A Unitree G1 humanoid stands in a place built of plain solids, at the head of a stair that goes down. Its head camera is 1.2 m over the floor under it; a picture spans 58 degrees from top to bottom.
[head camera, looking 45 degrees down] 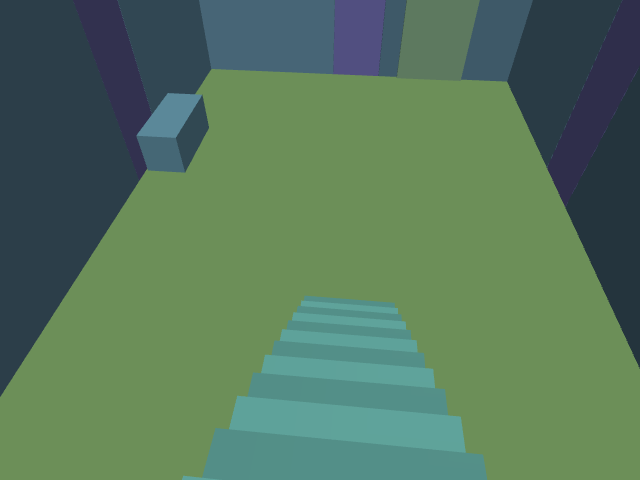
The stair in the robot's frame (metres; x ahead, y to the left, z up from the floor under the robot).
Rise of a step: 0.18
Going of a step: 0.19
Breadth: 0.82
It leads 6 degrees to the right of straight ahead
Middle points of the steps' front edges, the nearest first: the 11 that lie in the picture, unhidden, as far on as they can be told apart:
0.50 -0.08 -0.18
0.69 -0.10 -0.36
0.89 -0.12 -0.54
1.08 -0.14 -0.72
1.27 -0.16 -0.90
1.46 -0.18 -1.08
1.65 -0.19 -1.26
1.84 -0.21 -1.44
2.03 -0.23 -1.62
2.22 -0.25 -1.80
2.42 -0.27 -1.98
